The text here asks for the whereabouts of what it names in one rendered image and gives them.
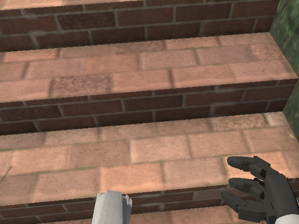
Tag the left robot thigh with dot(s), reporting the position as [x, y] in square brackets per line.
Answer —
[112, 208]

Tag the robot right forearm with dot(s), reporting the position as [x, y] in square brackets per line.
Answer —
[288, 219]

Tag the right robot hand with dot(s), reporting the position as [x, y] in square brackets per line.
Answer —
[275, 195]

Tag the robot left shin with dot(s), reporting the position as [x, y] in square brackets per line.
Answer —
[97, 197]

